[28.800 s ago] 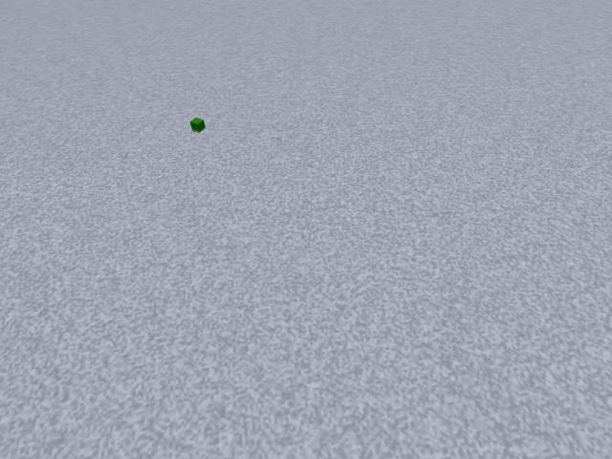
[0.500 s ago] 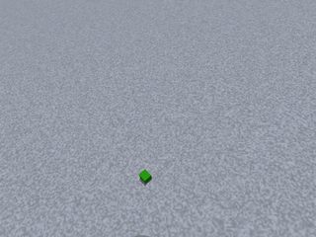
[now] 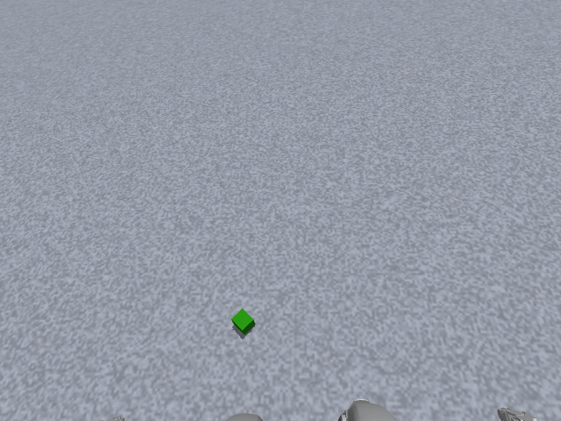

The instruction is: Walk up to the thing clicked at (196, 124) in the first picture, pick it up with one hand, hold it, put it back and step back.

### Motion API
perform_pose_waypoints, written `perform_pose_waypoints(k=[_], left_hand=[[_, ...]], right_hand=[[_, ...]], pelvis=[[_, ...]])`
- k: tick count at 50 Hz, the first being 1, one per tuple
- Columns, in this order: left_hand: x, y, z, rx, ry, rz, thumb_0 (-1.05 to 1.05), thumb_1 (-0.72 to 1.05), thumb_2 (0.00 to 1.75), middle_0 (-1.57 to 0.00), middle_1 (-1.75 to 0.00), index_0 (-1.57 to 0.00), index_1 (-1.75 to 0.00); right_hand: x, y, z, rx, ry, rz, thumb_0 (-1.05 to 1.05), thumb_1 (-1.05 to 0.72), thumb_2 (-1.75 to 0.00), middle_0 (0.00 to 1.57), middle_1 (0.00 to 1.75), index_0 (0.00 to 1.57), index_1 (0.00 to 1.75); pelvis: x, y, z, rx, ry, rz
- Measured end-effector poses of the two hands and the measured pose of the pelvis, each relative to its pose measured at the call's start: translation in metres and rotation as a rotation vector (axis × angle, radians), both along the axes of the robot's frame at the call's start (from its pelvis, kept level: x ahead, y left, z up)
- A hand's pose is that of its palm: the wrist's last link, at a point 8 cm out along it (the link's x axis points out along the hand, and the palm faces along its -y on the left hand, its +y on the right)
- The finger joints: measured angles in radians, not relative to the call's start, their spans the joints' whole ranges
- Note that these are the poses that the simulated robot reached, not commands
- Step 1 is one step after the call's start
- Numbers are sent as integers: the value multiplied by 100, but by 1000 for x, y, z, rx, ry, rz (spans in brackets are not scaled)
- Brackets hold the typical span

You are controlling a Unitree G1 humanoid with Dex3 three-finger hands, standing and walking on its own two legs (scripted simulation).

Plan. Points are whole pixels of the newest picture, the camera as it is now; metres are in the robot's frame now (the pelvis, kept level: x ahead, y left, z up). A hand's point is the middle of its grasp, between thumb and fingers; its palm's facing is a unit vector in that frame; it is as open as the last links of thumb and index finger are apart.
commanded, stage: walk up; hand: left
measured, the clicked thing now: (243, 321) +0.52 +0.21 -0.73
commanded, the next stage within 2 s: none
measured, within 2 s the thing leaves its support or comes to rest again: neither
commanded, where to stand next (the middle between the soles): +0.13 +0.00 m, yaw -4 degrees
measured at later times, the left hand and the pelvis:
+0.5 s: hand out of the picture +0.06 +0.31 -0.15, palm faces -0.10 -0.91 -0.39, open 7.4 cm; pelvis -0.03 +0.04 +0.00, yaw -4 degrees
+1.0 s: hand out of the picture +0.08 +0.34 -0.14, palm faces -0.13 -0.94 -0.33, open 7.4 cm; pelvis -0.01 +0.07 +0.02, yaw -7 degrees
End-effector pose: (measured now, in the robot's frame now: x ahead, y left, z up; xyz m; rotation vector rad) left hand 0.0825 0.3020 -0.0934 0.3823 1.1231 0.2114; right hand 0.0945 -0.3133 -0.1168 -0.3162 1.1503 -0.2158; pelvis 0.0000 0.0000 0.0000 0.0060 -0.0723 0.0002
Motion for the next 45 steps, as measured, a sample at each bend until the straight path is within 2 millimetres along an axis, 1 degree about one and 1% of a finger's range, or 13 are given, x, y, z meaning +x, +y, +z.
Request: perform_pose_waypoints(k=[4, 10, 12, 15, 18, 22, 26, 29, 32, 37, 40, 42, 45], left_hand=[[11, 6, 4, 15, -24, -24, 1, 90, 90, -20, -30, -21, -30], [16, 40, -5, 28, -61, -10, 0, 89, 90, -20, -30, -21, -30], [13, 50, -10, 22, -54, 6, 0, 90, 90, -20, -30, -21, -30], [6, 57, -10, 11, -15, 18, 1, 90, 90, -20, -30, -21, -30], [-3, 61, -9, 4, 15, 20, 1, 90, 90, -20, -30, -21, -30], [-17, 59, -11, -5, 67, -2, 1, 90, 90, -20, -30, -21, -30], [-25, 48, -13, -4, 103, -49, 1, 90, 90, -20, -30, -21, -30], [-28, 38, -9, -21, 80, -58, 1, 90, 90, -20, -30, -21, -30], [-32, 37, -2, -35, 63, -52, 1, 90, 90, -20, -30, -21, -30], [-33, 49, 2, -34, 63, -51, 1, 90, 90, -20, -30, -21, -30], [-27, 65, -7, -36, 66, -39, 1, 90, 90, -20, -30, -21, -30], [-20, 75, -17, -37, 67, -25, 1, 90, 90, -20, -30, -21, -30], [-10, 79, -22, -43, 75, -25, 1, 90, 90, -20, -30, -21, -30]], right_hand=[[-10, 12, -6, 23, 31, 9, 1, -90, -90, 20, 30, 20, 30], [-46, 30, -10, -1, 103, 4, 1, -90, -90, 20, 30, 20, 30], [-61, 37, -5, -12, 118, -8, 1, -90, -90, 20, 30, 20, 30], [-80, 43, 5, -20, 129, -35, 1, -90, -90, 20, 30, 20, 30], [-88, 45, 16, -36, 132, -48, 1, -90, -90, 20, 30, 20, 30], [-86, 42, 22, -46, 101, -40, 1, -90, -90, 20, 30, 20, 30], [-81, 32, 18, -43, 49, -51, 1, -90, -90, 20, 30, 20, 30], [-78, 29, 18, -36, 32, -62, 1, -90, -90, 20, 30, 20, 30], [-68, 33, 25, -28, 7, -56, 1, -90, -90, 20, 30, 20, 30], [-48, 42, 32, -31, -41, -32, 1, -90, -90, 20, 30, 20, 30], [-38, 50, 30, -50, -60, -28, 1, -90, -90, 20, 30, 20, 30], [-37, 58, 27, -66, -65, -36, 1, -90, -90, 20, 30, 20, 30], [-43, 70, 30, -70, -62, -43, 1, -90, -90, 20, 30, 20, 30]], pelvis=[[-6, 7, 0, -2, 21, 2], [-18, 26, -10, -1, 26, 10], [-22, 33, -9, 26, 15, -10], [-23, 40, -2, -16, 19, -4], [-25, 42, 5, -21, 34, -19], [-29, 42, 8, -14, 51, -37], [-29, 39, 4, -20, 46, -78], [-26, 37, 7, -45, 25, -73], [-22, 38, 13, -11, 19, -91], [-16, 50, 15, -10, 14, -87], [-12, 61, 8, -18, 10, -83], [-12, 67, 2, 5, -5, -87], [-15, 71, 3, -1, -4, -101]])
